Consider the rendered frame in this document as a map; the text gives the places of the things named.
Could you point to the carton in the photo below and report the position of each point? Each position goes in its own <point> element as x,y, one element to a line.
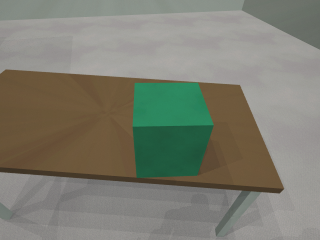
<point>171,129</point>

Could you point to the table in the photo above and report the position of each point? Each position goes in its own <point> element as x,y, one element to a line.
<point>81,126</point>

